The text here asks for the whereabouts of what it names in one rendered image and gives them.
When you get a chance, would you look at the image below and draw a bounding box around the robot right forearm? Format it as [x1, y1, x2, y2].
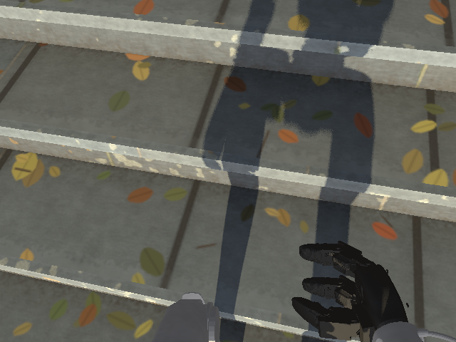
[372, 321, 425, 342]

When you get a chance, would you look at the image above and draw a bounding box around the robot left thigh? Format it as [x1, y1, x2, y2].
[152, 299, 219, 342]

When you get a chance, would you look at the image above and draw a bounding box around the robot right hand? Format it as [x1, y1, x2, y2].
[292, 241, 409, 342]

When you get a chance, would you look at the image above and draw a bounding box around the robot left shin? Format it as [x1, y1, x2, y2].
[165, 292, 206, 313]

